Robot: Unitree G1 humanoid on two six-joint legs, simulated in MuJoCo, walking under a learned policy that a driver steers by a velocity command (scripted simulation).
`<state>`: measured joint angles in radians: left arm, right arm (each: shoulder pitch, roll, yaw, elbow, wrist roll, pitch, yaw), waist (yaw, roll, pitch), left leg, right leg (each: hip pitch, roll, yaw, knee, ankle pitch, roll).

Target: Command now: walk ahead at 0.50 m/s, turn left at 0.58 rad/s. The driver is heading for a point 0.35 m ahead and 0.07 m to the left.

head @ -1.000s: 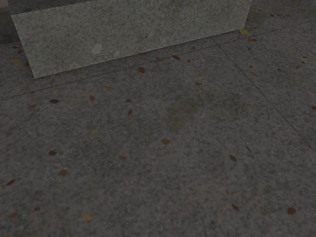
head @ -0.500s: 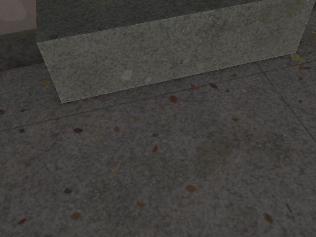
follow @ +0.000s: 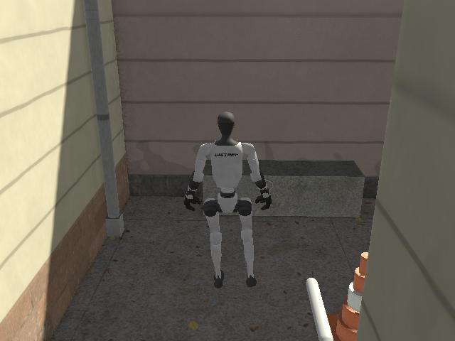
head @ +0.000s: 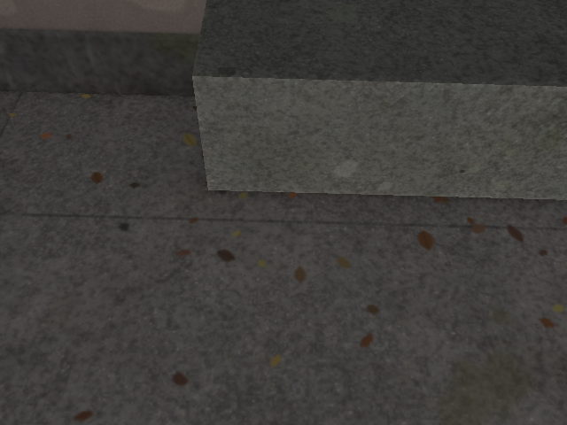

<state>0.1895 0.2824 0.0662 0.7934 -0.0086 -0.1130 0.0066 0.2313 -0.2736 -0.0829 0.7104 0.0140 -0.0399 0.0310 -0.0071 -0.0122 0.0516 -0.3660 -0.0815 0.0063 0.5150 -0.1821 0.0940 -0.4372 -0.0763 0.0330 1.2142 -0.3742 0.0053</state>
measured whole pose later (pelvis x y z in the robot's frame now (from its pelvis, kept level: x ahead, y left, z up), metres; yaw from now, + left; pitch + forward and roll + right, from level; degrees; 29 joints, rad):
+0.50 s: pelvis +0.23 -0.04 +0.00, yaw +13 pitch +2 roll +0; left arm 0.10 0.23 0.03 0.74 0.02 -0.07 -0.02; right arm 0.26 -0.29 -0.07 0.70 0.01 0.03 -0.04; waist -0.01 0.03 0.04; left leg -0.43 -0.03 -0.11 1.11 -0.52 -0.06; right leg -0.40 0.03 -0.01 0.48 -0.11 -0.04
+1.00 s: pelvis +0.29 -0.02 +0.00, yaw +14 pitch -1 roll +0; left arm 0.14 0.23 0.02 0.90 0.01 -0.02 0.00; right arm 0.24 -0.21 -0.03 0.75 -0.02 0.01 -0.04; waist 0.01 0.00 0.03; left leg -0.23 0.00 -0.06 0.57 -0.33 -0.02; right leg -0.29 0.00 -0.01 0.56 -0.25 -0.01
